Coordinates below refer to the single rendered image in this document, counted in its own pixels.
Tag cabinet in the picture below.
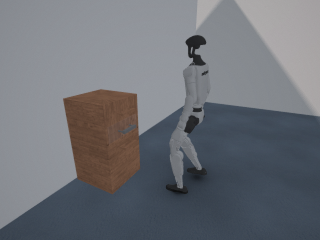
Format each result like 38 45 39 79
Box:
63 89 140 194

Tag left robot upper arm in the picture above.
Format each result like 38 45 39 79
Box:
183 66 197 104

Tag handle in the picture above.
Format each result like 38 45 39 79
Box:
121 108 136 117
123 140 137 151
118 124 136 134

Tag drawer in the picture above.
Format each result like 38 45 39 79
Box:
107 113 137 144

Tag robot left hand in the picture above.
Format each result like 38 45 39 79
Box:
169 129 184 151

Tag right robot upper arm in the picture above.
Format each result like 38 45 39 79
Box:
205 62 211 93

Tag left robot foot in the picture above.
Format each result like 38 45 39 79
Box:
166 184 188 194

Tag left robot forearm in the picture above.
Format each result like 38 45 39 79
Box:
176 96 194 131

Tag humanoid robot torso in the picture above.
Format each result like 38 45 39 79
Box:
184 62 208 126

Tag right robot forearm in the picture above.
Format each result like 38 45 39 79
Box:
201 92 210 109

